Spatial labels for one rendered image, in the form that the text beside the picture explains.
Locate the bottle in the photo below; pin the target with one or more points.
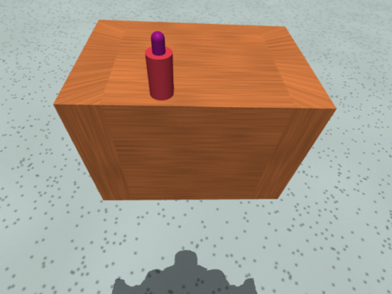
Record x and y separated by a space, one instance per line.
159 62

